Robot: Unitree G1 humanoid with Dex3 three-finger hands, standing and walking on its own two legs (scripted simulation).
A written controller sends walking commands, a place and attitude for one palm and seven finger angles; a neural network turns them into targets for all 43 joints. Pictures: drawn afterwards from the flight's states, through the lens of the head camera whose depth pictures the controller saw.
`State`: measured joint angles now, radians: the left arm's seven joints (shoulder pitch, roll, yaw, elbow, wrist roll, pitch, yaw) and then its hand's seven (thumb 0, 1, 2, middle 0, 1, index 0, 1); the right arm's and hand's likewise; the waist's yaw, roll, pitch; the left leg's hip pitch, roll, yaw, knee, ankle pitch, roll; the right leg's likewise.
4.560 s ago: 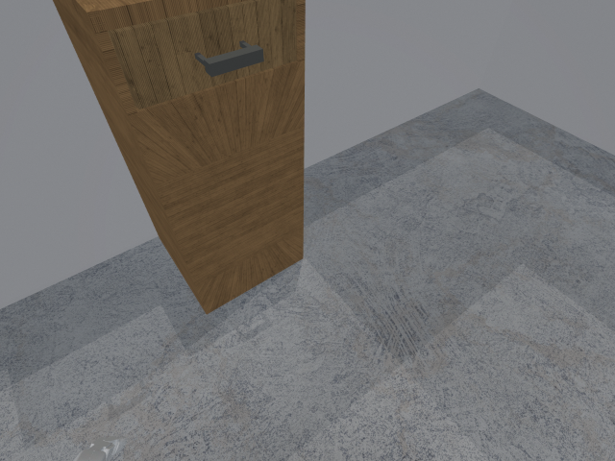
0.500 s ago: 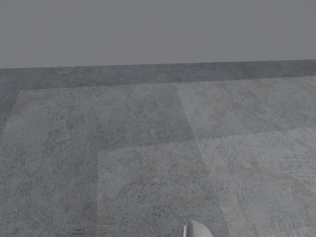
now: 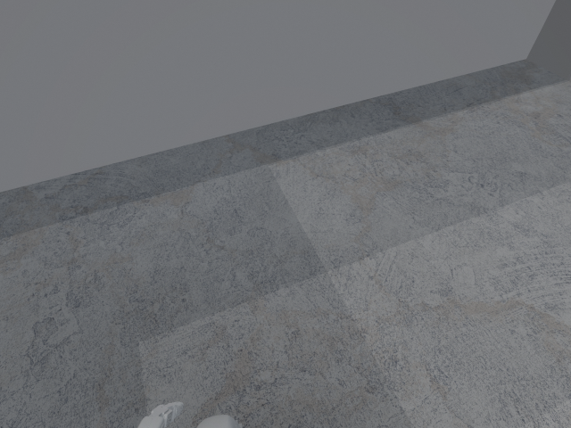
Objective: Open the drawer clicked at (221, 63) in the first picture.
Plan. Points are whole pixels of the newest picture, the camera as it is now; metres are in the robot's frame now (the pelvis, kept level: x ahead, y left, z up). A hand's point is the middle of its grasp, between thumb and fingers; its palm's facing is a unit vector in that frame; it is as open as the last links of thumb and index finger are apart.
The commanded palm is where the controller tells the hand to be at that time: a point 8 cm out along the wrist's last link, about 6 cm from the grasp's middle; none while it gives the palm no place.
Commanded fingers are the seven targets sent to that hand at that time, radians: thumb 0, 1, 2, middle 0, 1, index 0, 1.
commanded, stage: turn to face it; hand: left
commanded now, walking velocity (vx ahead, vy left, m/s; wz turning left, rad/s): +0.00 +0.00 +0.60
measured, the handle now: out of the picture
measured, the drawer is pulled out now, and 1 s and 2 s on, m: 0.00 0.00 0.00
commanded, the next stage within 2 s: none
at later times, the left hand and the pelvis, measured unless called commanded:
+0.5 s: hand out of the picture +0.04 +0.27 -0.16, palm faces +0.32 -0.91 -0.26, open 7.3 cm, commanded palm none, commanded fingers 0.00 0.90 0.90 -0.20 -0.30 -0.20 -0.30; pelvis +0.03 +0.03 +0.01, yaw +16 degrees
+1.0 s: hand out of the picture -0.03 +0.16 -0.14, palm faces +0.58 -0.78 -0.26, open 7.3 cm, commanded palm none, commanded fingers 0.00 0.90 0.90 -0.20 -0.30 -0.20 -0.30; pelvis +0.03 -0.04 +0.01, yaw +36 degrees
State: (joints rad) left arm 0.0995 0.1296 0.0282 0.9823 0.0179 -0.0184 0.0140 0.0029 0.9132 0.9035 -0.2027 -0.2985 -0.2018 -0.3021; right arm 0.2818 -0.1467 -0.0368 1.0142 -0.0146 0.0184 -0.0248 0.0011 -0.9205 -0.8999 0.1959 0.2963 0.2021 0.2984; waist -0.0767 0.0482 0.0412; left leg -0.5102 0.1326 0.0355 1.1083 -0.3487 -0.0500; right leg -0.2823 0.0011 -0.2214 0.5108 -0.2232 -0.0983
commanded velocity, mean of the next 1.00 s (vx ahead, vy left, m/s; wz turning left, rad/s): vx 0.00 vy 0.00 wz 0.60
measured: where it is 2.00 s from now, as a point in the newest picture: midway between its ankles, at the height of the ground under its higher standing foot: outside the picture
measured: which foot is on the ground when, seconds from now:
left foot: up 0.00-0.22, down 0.24-0.70, up 0.72-1.00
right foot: down 0.00-0.26, up 0.28-0.68, down 0.70-1.00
